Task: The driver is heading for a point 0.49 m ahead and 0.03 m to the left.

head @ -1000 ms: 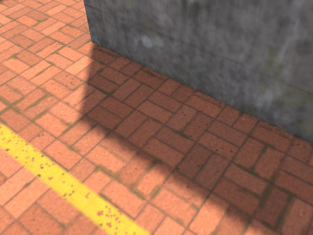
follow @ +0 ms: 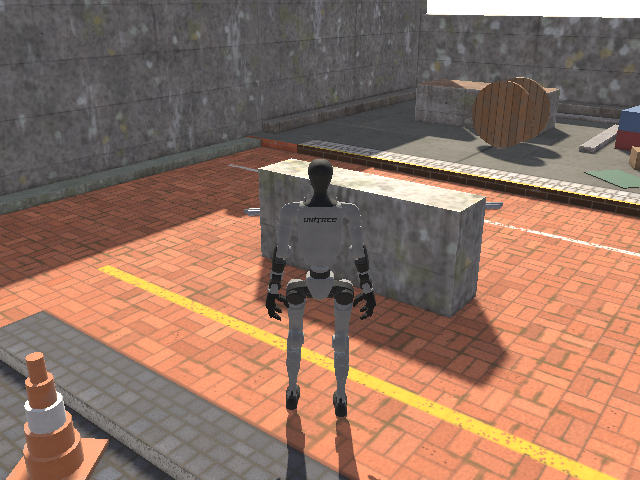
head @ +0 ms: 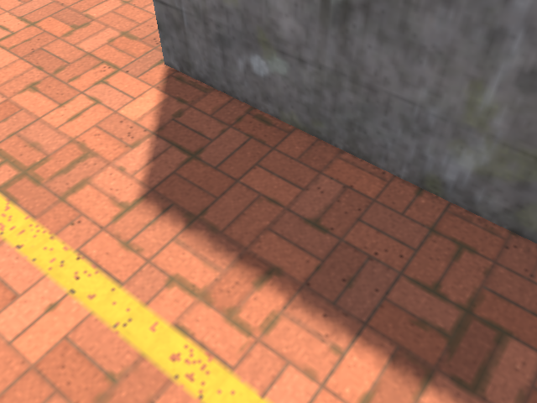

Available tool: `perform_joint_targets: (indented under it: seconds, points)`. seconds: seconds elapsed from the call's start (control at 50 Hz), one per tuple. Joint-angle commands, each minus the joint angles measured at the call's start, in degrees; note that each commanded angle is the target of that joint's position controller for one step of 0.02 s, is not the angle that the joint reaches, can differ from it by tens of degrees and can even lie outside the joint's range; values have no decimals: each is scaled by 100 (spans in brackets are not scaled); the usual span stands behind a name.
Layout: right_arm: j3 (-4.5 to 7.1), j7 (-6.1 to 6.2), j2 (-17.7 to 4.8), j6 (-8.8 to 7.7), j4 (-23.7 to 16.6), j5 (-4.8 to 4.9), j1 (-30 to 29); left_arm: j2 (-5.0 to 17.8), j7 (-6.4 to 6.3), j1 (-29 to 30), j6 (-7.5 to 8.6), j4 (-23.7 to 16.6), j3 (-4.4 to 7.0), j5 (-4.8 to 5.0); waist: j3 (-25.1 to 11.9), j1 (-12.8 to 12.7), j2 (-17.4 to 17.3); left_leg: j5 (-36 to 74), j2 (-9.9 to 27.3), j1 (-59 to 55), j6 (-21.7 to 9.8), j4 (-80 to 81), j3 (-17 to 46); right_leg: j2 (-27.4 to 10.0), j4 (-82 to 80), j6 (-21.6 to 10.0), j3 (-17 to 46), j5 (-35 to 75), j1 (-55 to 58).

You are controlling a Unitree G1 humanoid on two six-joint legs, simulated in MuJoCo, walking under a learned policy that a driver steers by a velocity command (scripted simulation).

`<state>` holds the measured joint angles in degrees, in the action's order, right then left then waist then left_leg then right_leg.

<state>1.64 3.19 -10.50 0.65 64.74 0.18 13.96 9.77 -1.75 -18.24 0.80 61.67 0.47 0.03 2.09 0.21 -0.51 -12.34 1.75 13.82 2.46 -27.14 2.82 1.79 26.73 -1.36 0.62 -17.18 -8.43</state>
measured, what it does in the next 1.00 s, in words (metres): lifts its right foot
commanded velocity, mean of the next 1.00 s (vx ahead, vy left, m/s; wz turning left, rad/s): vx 0.10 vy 0.00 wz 0.00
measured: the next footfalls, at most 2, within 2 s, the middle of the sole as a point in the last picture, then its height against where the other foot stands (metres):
right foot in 1.36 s outside the picture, level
left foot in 1.78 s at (226, 395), level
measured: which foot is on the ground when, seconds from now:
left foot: down 0.00-1.00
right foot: down 0.00-0.88, up 0.90-1.00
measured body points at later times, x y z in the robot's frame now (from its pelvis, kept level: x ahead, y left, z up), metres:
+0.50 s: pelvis +0.00 +0.00 +0.00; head +0.01 +0.00 +0.45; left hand -0.02 +0.23 -0.16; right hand +0.00 -0.23 -0.16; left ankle +0.03 +0.15 -0.74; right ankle -0.03 -0.11 -0.74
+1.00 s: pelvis +0.09 +0.05 +0.00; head +0.09 +0.07 +0.45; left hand +0.11 +0.31 -0.15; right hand +0.04 -0.19 -0.14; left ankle +0.04 +0.14 -0.74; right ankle +0.01 -0.09 -0.65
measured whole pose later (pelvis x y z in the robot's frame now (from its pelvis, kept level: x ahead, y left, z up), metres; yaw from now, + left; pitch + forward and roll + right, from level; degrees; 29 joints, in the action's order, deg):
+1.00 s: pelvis +0.09 +0.05 +0.00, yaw +0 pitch +1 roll +0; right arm 2.1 -0.7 -10.7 -6.6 62.4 0.6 24.0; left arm 13.8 -0.5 -19.4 5.0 58.0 2.1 2.4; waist -1.2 1.4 2.0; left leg -17.7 -1.5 8.7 -2.9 -25.6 -3.1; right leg -1.2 65.3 -4.5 1.5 -18.6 -24.1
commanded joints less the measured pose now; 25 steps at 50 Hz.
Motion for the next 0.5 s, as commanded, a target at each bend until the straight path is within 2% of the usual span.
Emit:
perform_joint_targets:
  seconds: [0.02, 0.5]
  points:
    - [65, 14, -514, -25, -86, 0, 304, 508, -14, -437, 25, -54, 73, 2, 167, -3, 41, 690, -32, -310, -165, 281, -84, -225, -625, -56, 189, 799, -586]
    - [21, 4, -455, -36, -117, 7, 492, 450, -25, -632, 30, 17, 30, 12, 213, -14, 38, 678, -64, -256, -200, 232, -88, -216, -564, -23, 129, 710, -642]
